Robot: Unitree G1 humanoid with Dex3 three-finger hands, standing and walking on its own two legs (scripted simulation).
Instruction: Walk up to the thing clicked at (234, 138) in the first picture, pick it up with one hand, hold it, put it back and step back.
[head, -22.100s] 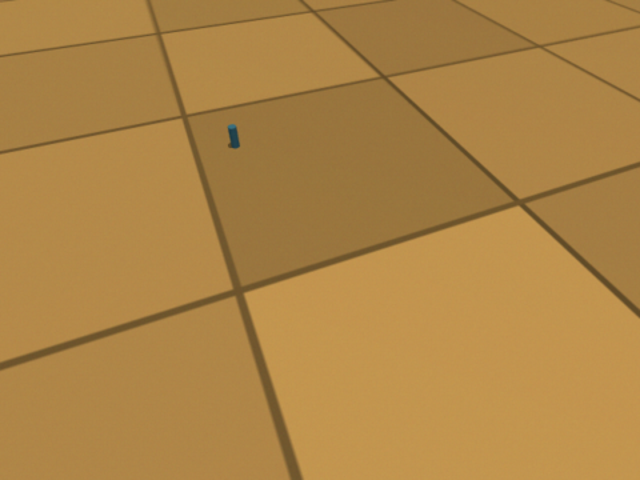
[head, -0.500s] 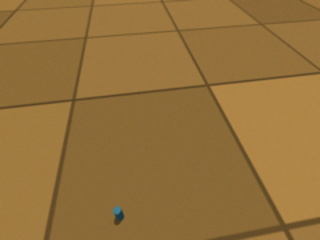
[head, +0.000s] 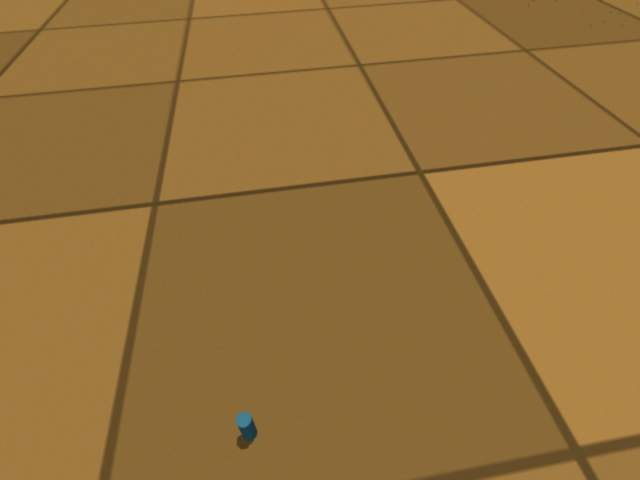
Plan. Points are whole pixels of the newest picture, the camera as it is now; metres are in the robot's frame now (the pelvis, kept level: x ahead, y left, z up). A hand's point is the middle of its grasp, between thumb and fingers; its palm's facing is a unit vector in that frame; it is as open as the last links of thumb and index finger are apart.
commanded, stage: stand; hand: left
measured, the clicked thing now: (247, 426) +0.43 +0.24 -0.72
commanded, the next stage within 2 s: none
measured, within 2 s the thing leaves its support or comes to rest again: neither
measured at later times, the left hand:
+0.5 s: hand out of the picture +0.04 +0.26 -0.16, palm faces -0.03 -0.94 -0.33, open 7.4 cm
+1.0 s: hand out of the picture +0.08 +0.26 -0.15, palm faces -0.02 -0.94 -0.35, open 7.4 cm
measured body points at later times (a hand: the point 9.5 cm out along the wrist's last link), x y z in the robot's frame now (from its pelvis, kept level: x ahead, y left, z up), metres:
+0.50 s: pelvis -0.01 +0.00 +0.00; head +0.00 +0.00 +0.45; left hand +0.04 +0.31 -0.14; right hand +0.05 -0.30 -0.14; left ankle +0.00 +0.13 -0.75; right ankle +0.01 -0.11 -0.75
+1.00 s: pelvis +0.00 +0.01 +0.00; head +0.00 +0.00 +0.45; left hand +0.08 +0.31 -0.13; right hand +0.08 -0.29 -0.13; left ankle +0.00 +0.13 -0.75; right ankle +0.01 -0.11 -0.75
